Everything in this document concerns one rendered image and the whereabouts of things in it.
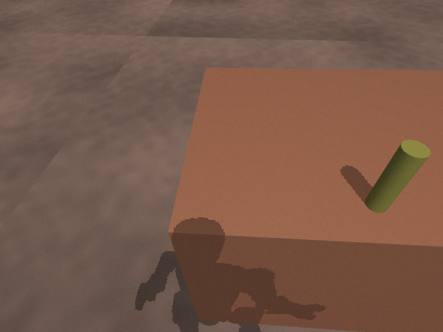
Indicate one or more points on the can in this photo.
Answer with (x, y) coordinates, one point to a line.
(405, 163)

